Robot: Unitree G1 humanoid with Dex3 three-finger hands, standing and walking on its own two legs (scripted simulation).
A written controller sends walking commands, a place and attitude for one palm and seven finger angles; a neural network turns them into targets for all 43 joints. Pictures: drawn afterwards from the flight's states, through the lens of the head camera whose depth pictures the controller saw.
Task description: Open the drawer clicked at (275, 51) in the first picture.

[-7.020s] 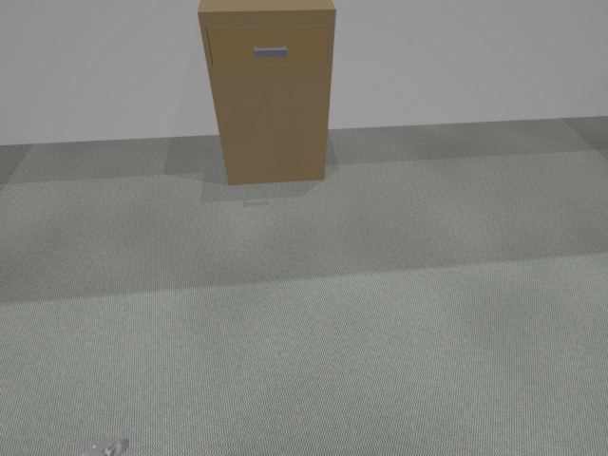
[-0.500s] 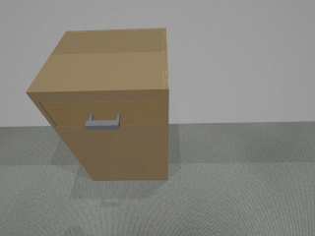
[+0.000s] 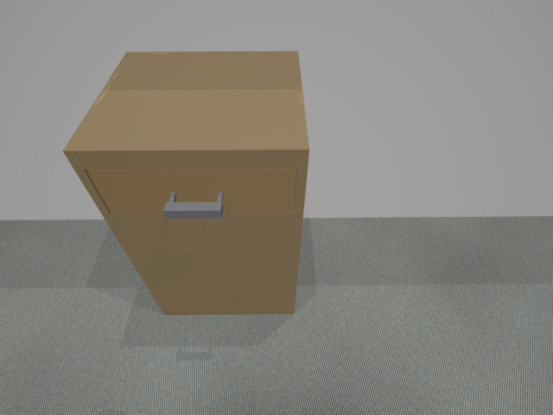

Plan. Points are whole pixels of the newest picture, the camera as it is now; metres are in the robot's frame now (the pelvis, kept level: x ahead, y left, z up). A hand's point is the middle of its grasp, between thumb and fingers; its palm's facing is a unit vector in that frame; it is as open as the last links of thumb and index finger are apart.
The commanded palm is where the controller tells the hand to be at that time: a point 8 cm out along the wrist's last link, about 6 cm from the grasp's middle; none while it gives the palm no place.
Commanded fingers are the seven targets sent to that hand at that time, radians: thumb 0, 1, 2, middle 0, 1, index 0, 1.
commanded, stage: look again from close up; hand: left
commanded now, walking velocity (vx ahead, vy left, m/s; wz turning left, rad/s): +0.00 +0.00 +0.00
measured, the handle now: (195, 202) +0.55 +0.22 -0.09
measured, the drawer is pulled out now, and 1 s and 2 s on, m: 0.00 0.00 0.00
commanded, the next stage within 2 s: raise the hand with hooked fingers in 0.32 s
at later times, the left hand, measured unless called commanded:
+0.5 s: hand out of the picture +0.05 +0.20 -0.15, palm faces -0.10 -0.94 -0.32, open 7.3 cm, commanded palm +0.12 +0.24 -0.05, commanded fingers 0.00 0.78 0.85 -0.21 -0.38 -0.21 -0.38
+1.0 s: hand (136, 397) +0.16 +0.21 -0.05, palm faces -0.02 -0.07 -1.00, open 9.5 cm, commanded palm +0.18 +0.22 +0.01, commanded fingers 0.00 0.20 0.60 -0.25 -0.75 -0.25 -0.75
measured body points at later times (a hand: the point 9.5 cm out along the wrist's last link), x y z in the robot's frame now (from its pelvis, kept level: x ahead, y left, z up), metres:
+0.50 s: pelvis +0.02 +0.02 +0.00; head +0.03 +0.02 +0.45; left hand +0.05 +0.25 -0.13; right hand +0.01 -0.20 -0.15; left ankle -0.02 +0.11 -0.73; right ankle +0.01 -0.11 -0.73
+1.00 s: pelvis +0.01 -0.04 -0.05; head +0.06 -0.06 +0.40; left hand +0.15 +0.21 +0.00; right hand +0.30 -0.25 -0.11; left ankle -0.02 +0.12 -0.73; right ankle +0.01 -0.11 -0.73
